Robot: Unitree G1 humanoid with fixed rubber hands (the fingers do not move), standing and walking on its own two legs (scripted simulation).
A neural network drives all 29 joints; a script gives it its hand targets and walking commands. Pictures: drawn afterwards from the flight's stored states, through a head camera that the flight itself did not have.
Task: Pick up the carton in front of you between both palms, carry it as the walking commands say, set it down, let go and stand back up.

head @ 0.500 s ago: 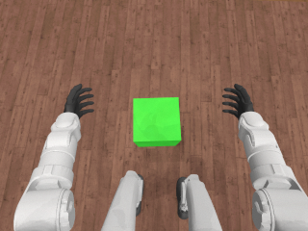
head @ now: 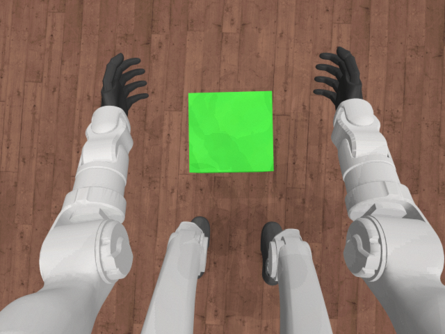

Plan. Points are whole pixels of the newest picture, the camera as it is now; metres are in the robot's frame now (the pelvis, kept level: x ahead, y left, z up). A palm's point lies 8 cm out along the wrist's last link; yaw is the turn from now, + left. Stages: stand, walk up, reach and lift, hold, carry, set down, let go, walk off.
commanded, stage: reach and lift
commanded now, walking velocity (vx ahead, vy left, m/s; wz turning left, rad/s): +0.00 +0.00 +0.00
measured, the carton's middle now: (230, 138) +0.47 +0.03 -0.48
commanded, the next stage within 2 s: none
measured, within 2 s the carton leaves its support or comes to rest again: leaves its support in 1.46 s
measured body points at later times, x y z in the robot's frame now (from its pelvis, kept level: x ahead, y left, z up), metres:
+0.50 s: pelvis -0.05 +0.00 -0.20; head +0.30 +0.01 +0.08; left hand +0.47 +0.22 -0.36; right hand +0.50 -0.16 -0.37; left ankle +0.07 +0.13 -0.57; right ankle +0.07 -0.13 -0.57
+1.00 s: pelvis -0.05 +0.00 -0.23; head +0.32 +0.02 +0.03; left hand +0.47 +0.22 -0.42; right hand +0.49 -0.14 -0.42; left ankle +0.07 +0.13 -0.57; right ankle +0.07 -0.13 -0.57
